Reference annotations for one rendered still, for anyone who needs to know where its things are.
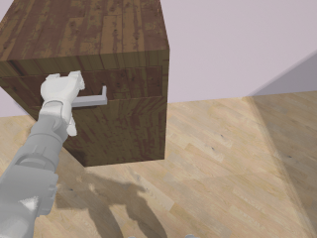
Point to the left robot forearm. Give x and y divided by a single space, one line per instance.
45 141

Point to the handle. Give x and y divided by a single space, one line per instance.
91 100

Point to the robot left upper arm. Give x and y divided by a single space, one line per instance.
25 194

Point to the robot left hand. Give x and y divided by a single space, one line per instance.
65 87

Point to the drawer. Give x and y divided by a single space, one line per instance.
121 83

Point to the cabinet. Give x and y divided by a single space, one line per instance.
56 36

